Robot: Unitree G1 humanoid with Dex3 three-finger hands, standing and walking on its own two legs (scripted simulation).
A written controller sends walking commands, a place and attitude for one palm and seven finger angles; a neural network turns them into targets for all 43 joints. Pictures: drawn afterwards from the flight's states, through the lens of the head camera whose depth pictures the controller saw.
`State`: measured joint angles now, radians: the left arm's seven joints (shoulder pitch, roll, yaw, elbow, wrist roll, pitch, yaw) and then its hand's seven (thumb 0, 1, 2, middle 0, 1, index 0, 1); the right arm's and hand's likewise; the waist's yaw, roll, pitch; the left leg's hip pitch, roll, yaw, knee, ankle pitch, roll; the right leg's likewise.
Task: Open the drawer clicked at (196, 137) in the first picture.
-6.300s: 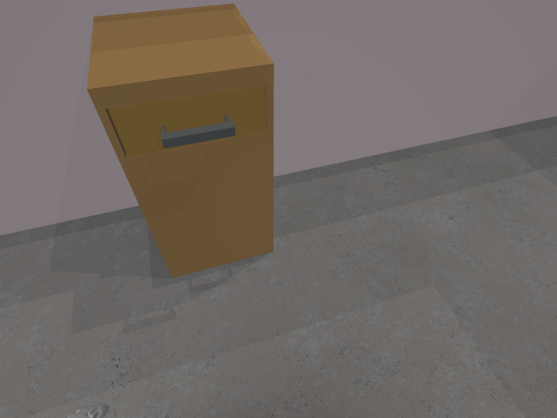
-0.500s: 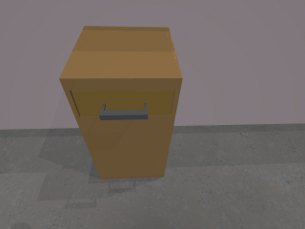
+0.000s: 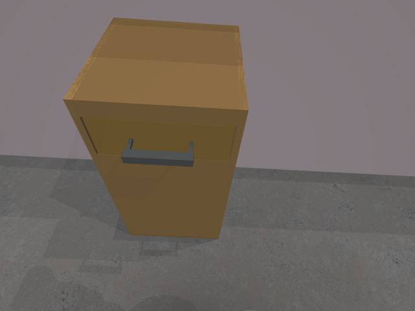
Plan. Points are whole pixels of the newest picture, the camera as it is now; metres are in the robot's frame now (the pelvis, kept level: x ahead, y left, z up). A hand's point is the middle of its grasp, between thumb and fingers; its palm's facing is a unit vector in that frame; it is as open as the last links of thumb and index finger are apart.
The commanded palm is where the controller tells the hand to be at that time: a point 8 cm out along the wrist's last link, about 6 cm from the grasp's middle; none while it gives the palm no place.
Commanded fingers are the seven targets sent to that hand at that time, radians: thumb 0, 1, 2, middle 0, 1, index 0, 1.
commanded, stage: come to a stop and stand still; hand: left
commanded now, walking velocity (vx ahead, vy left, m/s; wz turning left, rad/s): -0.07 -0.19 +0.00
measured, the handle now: (159, 150) +0.50 +0.15 -0.05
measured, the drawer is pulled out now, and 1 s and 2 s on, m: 0.00 0.00 0.00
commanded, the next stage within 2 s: look again from close up in 0.96 s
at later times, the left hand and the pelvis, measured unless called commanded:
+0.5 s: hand out of the picture +0.05 +0.15 -0.19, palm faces +0.10 -0.98 -0.19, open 7.3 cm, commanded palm none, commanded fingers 0.00 0.90 0.90 -0.20 -0.30 -0.20 -0.30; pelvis +0.00 -0.04 -0.01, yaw +2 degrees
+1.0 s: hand out of the picture -0.03 +0.13 -0.17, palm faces +0.03 -0.99 -0.17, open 7.3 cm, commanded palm none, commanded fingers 0.00 0.90 0.90 -0.20 -0.30 -0.20 -0.30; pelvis -0.02 -0.03 +0.01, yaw +1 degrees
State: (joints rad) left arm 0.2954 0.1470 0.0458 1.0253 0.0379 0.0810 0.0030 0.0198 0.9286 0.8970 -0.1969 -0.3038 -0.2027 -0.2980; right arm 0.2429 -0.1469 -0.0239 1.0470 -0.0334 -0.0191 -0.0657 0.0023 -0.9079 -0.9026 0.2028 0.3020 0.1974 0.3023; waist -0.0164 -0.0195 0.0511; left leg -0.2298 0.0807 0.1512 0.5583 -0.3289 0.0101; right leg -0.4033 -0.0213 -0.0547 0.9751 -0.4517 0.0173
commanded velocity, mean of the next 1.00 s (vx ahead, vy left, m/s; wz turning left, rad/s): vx -0.02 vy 0.06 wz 0.00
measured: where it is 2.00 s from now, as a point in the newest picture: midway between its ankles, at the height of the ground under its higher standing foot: outside the picture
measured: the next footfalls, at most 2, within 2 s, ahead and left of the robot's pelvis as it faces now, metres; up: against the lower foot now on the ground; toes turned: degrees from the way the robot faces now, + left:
right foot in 0.16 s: +0.08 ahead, -0.21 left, +0.00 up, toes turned -4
left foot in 0.44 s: +0.04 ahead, +0.04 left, +0.00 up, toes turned -2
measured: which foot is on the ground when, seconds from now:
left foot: down 0.00-0.16, up 0.18-0.42, down 0.44-1.00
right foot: up 0.00-0.14, down 0.16-0.46, up 0.48-0.74, down 0.76-1.00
